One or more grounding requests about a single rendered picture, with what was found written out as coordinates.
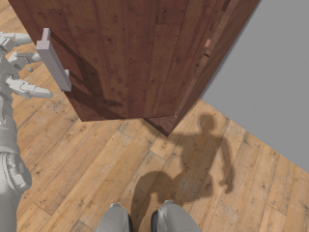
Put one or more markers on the right robot thigh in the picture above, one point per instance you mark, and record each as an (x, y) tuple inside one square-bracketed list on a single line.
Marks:
[(174, 218)]

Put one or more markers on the robot left hand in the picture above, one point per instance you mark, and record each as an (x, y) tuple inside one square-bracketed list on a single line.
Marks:
[(16, 63)]

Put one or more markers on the cupboard door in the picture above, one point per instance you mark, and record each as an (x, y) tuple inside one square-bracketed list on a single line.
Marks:
[(127, 59)]

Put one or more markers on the left robot thigh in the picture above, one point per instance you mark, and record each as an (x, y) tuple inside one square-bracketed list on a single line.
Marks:
[(114, 220)]

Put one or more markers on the left robot forearm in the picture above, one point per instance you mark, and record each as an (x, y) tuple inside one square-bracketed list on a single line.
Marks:
[(8, 128)]

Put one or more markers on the robot thigh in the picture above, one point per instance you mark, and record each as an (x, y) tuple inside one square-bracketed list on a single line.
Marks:
[(174, 218), (114, 220)]

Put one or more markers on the handle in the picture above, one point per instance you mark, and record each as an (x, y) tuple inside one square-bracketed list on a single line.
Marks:
[(50, 58)]

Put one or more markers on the left robot upper arm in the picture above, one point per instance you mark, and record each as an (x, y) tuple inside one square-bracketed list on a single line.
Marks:
[(15, 178)]

